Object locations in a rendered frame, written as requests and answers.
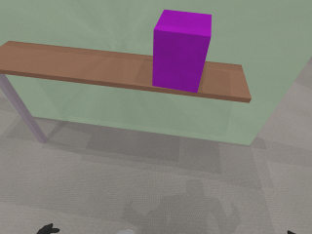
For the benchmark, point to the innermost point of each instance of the table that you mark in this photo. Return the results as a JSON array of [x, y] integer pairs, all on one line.
[[219, 80]]

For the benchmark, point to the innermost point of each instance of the carton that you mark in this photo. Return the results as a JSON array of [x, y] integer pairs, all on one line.
[[180, 45]]

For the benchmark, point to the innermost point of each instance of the robot left hand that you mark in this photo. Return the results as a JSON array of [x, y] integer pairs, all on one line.
[[47, 229]]

